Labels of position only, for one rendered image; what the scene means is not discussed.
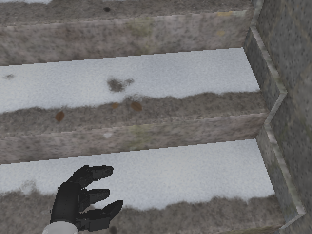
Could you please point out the robot left forearm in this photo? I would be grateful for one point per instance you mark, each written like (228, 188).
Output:
(60, 227)

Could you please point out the robot left hand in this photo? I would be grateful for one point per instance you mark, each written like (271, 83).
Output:
(73, 198)

